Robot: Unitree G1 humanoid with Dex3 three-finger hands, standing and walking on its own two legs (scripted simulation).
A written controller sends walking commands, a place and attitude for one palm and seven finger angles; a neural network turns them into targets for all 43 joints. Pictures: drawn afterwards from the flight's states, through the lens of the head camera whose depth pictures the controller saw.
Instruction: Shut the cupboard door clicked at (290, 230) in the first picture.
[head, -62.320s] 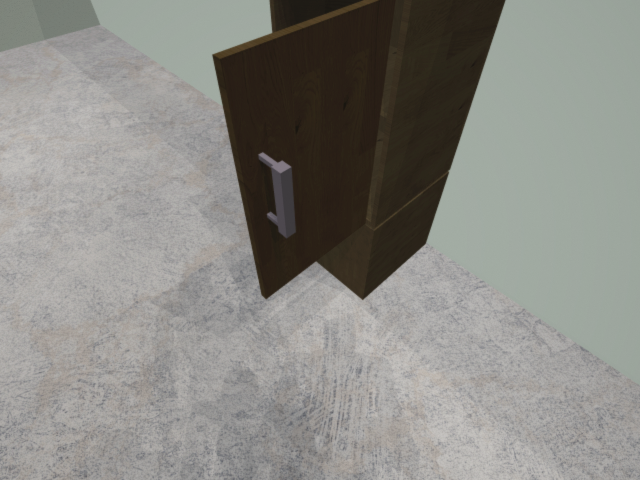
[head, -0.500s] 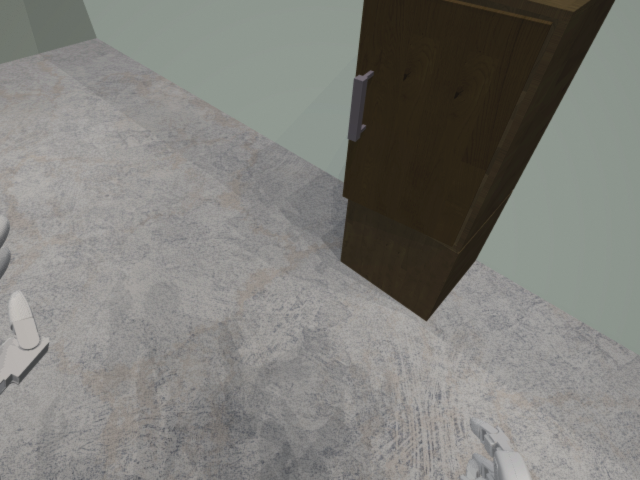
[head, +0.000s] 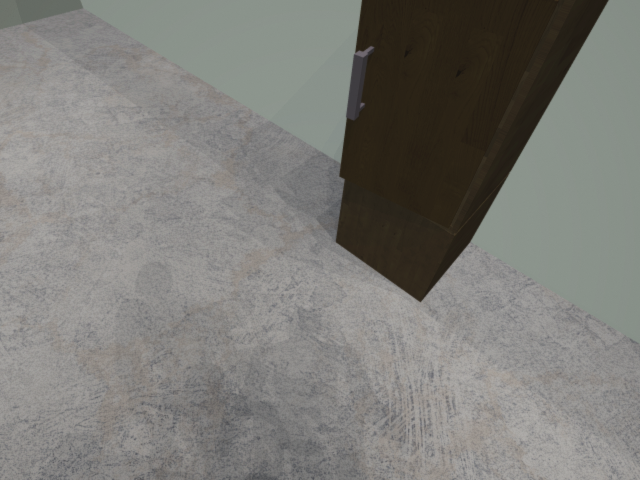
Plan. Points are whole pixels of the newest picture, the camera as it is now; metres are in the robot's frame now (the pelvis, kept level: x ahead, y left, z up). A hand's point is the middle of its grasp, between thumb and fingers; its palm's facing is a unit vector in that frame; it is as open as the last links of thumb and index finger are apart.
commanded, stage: let the arm hang, fingers relaxed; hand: left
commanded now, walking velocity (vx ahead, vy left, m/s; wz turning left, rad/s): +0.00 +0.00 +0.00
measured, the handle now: (361, 83) +0.96 -0.05 +0.00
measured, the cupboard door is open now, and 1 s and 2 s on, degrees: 8 8 8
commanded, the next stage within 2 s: look to check the result in 0.74 s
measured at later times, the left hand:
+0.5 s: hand out of the picture +0.04 +0.21 -0.16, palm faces +0.00 -0.96 -0.27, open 7.4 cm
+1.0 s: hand out of the picture +0.06 +0.22 -0.16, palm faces -0.01 -0.95 -0.30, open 7.4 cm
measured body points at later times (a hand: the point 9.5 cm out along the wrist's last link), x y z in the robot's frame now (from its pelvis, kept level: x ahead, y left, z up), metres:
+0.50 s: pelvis +0.01 +0.00 +0.01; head +0.00 -0.01 +0.46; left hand +0.04 +0.26 -0.14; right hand +0.02 -0.24 -0.15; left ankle +0.03 +0.11 -0.74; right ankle +0.03 -0.13 -0.74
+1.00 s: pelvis +0.02 -0.01 +0.01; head +0.03 -0.01 +0.46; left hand +0.06 +0.27 -0.13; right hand +0.07 -0.28 -0.14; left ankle +0.03 +0.11 -0.74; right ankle +0.03 -0.13 -0.74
